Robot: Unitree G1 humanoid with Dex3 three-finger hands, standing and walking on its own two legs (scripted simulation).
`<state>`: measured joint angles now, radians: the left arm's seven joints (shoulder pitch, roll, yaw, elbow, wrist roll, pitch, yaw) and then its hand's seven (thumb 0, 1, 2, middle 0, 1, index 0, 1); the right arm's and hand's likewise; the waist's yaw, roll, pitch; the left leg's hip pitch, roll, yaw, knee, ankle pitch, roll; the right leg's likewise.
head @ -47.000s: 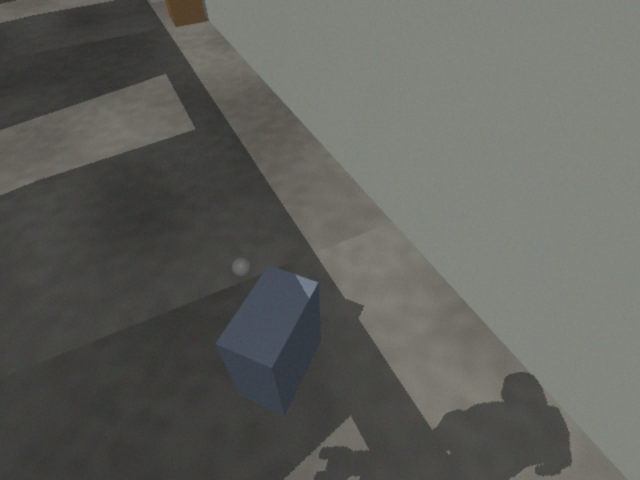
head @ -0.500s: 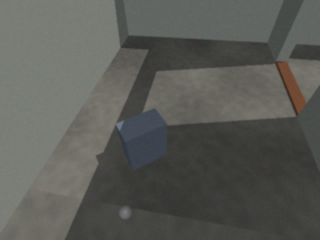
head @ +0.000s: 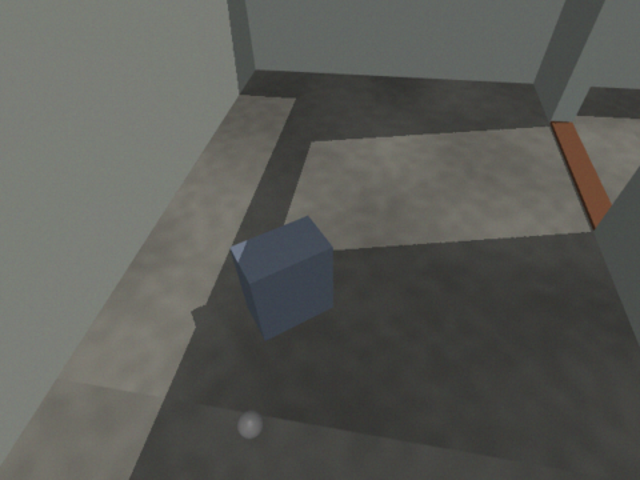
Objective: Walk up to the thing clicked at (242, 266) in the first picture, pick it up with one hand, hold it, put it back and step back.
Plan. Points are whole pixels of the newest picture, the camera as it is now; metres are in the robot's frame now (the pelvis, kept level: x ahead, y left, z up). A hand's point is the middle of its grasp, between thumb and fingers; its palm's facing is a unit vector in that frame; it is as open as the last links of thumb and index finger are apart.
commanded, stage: stand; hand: left
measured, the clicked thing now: (250, 424) +0.45 +0.24 -0.75
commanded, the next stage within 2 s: walk up in 0.08 s
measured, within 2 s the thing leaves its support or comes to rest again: neither
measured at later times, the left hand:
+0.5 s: hand out of the picture +0.09 +0.25 -0.16, palm faces -0.01 -0.94 -0.33, open 7.4 cm
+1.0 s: hand out of the picture +0.10 +0.25 -0.16, palm faces -0.03 -0.94 -0.34, open 7.4 cm
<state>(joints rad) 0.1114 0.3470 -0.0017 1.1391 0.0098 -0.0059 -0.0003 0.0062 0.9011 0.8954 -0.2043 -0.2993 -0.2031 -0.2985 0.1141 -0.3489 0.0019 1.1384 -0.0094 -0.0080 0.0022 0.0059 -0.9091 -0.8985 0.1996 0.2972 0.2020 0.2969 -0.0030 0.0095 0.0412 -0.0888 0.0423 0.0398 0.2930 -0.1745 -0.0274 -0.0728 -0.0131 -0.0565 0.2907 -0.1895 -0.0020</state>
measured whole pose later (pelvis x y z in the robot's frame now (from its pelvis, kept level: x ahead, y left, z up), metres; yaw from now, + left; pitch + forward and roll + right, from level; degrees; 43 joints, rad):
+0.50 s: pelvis +0.01 +0.00 +0.00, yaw -1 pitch -2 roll +0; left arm 0.13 0.34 0.03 1.11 0.01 0.01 -0.01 0.01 0.90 0.90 -0.20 -0.30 -0.20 -0.30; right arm 0.14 -0.35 -0.02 1.09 -0.02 -0.02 -0.01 0.01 -0.91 -0.90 0.20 0.30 0.20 0.30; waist 0.01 0.00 0.04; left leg -0.07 0.05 0.05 0.34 -0.22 -0.03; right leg -0.06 -0.01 -0.04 0.33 -0.23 0.00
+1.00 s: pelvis +0.02 +0.00 +0.00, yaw -1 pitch -2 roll +0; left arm 0.11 0.34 0.02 1.10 0.01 0.00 0.00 0.01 0.90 0.90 -0.20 -0.30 -0.20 -0.30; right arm 0.12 -0.35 -0.01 1.08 -0.01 -0.01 -0.01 0.01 -0.91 -0.90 0.20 0.30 0.20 0.30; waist 0.00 0.01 0.05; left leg -0.06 0.05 0.06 0.33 -0.23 -0.03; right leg -0.05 0.00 -0.03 0.32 -0.23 0.00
